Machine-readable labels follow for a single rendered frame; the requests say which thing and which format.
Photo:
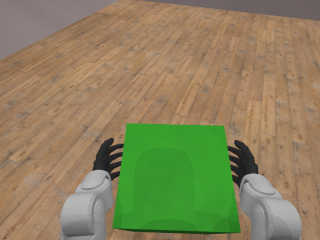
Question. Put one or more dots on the left robot forearm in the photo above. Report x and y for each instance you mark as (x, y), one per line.
(83, 214)

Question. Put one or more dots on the right robot hand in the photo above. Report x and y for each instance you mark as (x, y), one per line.
(246, 162)

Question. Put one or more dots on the carton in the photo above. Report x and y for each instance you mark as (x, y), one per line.
(176, 178)

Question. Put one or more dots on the left robot hand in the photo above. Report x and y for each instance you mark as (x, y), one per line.
(103, 158)

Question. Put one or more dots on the right robot forearm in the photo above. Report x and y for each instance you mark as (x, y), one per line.
(272, 217)

